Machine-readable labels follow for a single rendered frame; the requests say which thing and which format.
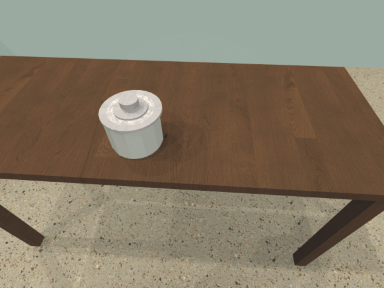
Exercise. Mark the lid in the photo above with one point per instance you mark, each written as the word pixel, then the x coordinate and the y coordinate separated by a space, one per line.
pixel 145 115

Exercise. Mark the pot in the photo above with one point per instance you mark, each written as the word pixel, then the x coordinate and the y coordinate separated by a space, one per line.
pixel 137 145

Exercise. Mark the table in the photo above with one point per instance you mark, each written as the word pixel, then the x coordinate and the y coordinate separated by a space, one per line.
pixel 287 130

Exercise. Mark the knob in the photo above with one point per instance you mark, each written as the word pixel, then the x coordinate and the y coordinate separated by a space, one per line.
pixel 128 101

